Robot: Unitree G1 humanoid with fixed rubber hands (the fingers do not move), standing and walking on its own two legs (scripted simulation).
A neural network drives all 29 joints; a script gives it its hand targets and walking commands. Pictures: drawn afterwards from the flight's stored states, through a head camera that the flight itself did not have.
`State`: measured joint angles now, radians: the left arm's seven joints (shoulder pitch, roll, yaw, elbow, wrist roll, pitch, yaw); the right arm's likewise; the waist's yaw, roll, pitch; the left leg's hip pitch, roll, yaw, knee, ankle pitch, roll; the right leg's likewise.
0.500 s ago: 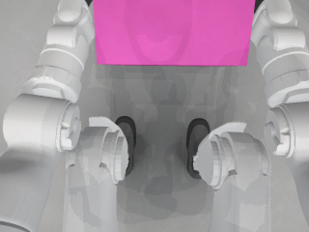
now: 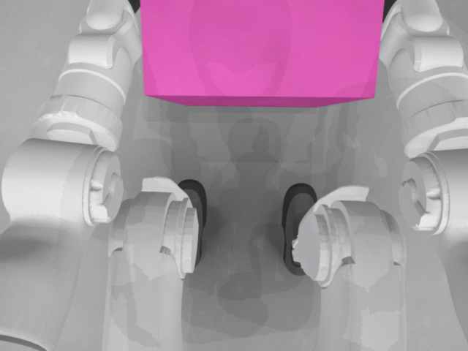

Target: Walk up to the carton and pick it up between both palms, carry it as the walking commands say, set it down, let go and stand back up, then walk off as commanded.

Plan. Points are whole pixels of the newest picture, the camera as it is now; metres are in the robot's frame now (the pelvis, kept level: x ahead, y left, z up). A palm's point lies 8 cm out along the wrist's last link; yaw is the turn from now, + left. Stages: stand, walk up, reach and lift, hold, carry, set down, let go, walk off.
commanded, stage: reach and lift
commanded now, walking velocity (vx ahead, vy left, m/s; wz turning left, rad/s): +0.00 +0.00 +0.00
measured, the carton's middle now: (255, 16) +0.55 +0.00 -0.24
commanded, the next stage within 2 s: none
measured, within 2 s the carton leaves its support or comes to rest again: leaves its support in 0.04 s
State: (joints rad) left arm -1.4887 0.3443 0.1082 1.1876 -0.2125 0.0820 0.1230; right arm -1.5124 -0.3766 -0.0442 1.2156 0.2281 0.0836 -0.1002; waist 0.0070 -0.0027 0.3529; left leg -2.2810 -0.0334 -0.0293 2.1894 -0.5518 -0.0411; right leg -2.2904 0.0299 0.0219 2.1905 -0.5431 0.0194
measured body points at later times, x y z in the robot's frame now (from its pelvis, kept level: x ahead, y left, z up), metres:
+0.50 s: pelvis +0.00 +0.00 +0.00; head +0.35 +0.00 +0.29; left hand +0.57 +0.18 -0.13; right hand +0.57 -0.18 -0.13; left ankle +0.12 +0.13 -0.33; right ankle +0.12 -0.12 -0.33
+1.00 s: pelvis +0.01 +0.00 +0.05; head +0.35 +0.00 +0.35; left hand +0.56 +0.18 -0.07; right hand +0.56 -0.17 -0.07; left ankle +0.12 +0.13 -0.33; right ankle +0.12 -0.12 -0.33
